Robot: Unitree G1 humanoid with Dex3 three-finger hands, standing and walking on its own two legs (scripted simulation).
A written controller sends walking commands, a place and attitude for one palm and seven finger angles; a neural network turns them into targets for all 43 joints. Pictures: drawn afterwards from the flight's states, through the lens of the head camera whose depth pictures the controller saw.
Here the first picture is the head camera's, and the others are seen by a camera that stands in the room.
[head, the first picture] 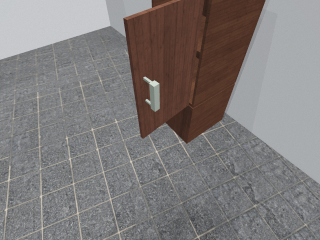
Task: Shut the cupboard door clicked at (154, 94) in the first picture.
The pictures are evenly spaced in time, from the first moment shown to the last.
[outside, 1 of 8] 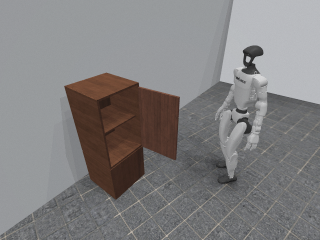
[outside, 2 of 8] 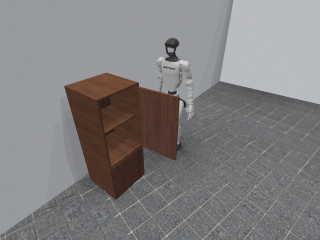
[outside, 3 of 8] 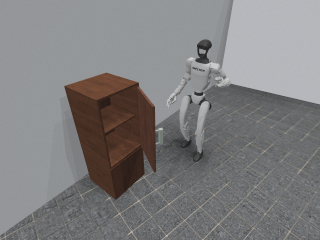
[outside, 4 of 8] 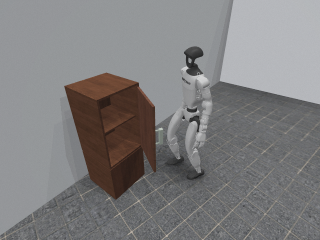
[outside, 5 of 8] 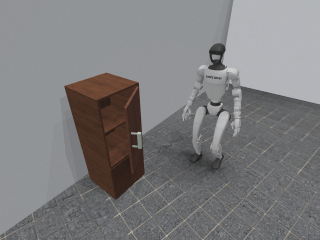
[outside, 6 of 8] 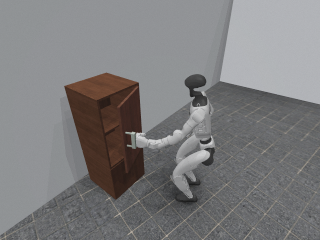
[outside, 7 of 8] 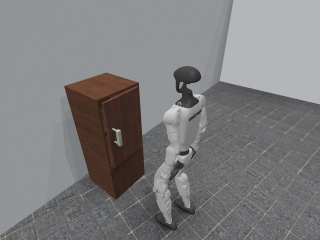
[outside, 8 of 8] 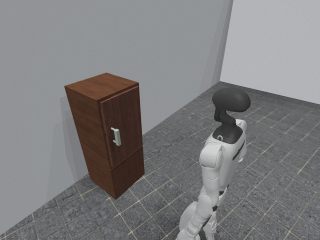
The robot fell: no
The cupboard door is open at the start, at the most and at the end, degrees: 96 96 0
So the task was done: yes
